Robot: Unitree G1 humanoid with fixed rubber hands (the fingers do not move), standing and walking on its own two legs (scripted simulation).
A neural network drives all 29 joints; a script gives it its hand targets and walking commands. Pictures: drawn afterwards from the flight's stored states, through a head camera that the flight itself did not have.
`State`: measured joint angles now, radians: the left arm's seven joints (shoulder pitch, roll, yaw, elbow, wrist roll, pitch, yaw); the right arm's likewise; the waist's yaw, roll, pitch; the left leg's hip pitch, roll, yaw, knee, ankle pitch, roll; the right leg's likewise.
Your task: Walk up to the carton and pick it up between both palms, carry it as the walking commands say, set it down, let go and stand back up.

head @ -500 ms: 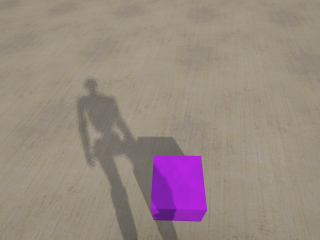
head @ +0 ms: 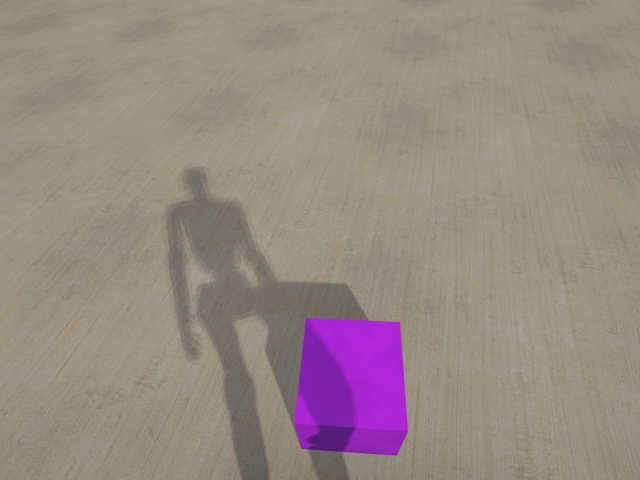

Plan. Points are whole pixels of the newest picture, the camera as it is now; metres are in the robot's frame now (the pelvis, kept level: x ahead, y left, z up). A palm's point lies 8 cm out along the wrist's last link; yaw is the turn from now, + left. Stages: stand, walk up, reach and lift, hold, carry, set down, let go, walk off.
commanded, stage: walk up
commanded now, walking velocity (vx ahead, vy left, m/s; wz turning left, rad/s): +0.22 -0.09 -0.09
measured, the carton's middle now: (350, 385) +0.49 -0.04 -0.66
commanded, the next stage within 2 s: none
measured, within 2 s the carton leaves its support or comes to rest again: neither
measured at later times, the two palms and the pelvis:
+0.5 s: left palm out of the picture +0.15 +0.20 -0.14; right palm out of the picture +0.02 -0.27 -0.14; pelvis +0.05 -0.04 +0.00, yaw -3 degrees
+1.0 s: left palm out of the picture +0.04 +0.20 -0.12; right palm out of the picture +0.04 -0.31 -0.15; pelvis +0.02 -0.05 +0.00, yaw -2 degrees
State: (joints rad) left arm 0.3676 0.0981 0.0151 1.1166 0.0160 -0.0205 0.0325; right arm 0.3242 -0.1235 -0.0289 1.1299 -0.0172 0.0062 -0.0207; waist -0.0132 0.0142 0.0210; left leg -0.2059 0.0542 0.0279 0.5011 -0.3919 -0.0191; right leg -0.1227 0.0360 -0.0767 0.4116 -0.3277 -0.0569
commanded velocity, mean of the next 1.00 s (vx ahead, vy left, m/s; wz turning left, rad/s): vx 0.00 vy -0.02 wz -0.04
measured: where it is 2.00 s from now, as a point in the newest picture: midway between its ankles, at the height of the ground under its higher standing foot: outside the picture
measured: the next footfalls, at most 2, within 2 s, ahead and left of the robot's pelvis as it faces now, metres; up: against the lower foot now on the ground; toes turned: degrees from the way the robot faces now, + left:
right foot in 0.54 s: +0.12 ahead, -0.19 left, +0.00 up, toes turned -8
left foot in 1.10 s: +0.02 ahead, +0.09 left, +0.00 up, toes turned +0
